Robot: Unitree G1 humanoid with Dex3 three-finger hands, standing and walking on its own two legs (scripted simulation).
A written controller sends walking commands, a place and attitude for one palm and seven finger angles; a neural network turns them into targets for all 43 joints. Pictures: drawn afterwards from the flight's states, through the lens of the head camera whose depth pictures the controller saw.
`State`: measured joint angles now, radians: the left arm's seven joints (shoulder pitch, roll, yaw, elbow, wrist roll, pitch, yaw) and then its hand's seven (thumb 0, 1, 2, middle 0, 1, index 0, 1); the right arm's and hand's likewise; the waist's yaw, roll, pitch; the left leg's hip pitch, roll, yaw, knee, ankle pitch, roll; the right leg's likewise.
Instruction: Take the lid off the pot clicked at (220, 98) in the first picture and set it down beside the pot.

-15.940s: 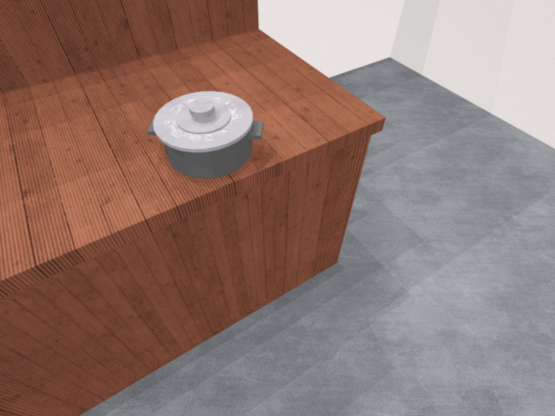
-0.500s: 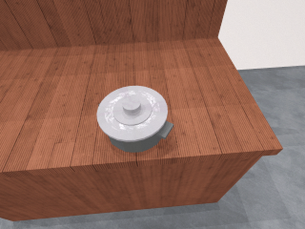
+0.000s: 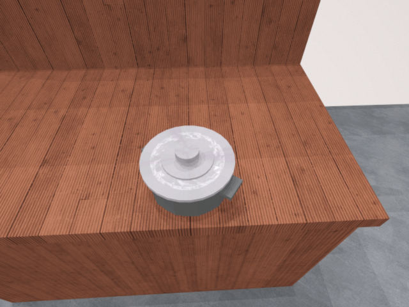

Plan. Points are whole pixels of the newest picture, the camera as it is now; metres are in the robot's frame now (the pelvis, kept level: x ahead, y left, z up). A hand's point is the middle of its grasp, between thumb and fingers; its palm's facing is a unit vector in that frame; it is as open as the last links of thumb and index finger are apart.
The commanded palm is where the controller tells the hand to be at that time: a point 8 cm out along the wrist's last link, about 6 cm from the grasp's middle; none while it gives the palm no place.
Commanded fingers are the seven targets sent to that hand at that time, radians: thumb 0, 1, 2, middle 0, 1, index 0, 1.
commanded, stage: look again from close up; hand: left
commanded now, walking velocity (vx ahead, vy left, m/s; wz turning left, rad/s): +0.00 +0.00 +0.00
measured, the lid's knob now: (187, 151) +0.40 +0.07 +0.09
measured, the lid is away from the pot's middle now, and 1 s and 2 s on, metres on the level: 0.00 0.00 0.00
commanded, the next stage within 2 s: shuffle to correct the standing spot in 0.72 s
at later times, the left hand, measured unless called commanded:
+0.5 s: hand out of the picture -0.01 +0.15 -0.17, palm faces +0.03 -0.98 -0.18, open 7.4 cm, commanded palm none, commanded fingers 0.00 0.90 0.90 -0.20 -0.30 -0.20 -0.30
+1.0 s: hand out of the picture -0.03 +0.13 -0.18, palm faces +0.06 -0.99 -0.15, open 7.4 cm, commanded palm none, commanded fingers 0.00 0.90 0.90 -0.20 -0.30 -0.20 -0.30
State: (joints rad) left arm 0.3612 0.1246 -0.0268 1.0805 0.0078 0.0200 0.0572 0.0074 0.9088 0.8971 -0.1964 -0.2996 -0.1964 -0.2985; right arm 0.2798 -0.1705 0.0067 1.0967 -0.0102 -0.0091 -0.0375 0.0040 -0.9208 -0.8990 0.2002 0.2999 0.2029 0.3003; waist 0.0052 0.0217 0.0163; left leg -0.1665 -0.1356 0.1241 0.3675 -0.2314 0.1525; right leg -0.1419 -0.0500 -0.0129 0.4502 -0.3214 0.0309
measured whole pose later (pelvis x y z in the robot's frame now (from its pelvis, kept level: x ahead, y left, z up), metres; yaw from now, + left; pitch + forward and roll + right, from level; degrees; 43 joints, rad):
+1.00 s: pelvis +0.00 -0.02 +0.00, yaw +2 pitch +1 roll +0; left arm 0.35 0.09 -0.03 1.11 0.00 0.01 0.06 0.01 0.91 0.90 -0.20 -0.30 -0.20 -0.30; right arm 0.32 -0.10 0.01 1.17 0.00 -0.03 -0.05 0.00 -0.91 -0.90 0.20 0.30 0.20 0.30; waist -0.01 0.00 0.00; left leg -0.16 -0.13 0.09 0.35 -0.22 0.14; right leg -0.12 -0.04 -0.05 0.42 -0.31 0.02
